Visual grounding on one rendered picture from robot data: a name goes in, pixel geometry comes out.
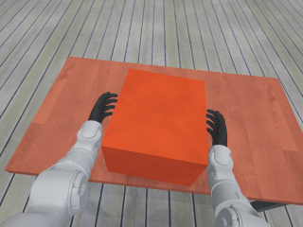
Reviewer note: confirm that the right robot forearm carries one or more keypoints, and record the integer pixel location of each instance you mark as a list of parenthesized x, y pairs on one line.
[(222, 184)]

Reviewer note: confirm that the left robot forearm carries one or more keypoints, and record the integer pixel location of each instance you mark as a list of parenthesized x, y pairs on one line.
[(83, 154)]

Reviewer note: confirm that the table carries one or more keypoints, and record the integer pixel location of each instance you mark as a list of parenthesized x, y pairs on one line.
[(264, 137)]

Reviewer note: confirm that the robot right upper arm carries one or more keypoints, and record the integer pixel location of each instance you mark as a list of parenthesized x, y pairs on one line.
[(234, 217)]

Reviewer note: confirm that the robot right hand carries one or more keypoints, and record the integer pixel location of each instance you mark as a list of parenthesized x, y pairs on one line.
[(219, 132)]

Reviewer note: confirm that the carton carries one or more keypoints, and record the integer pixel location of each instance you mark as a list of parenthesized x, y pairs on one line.
[(158, 129)]

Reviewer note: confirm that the robot left hand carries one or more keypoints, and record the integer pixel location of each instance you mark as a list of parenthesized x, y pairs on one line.
[(98, 112)]

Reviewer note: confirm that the robot left upper arm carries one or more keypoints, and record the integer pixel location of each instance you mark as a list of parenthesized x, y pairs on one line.
[(57, 196)]

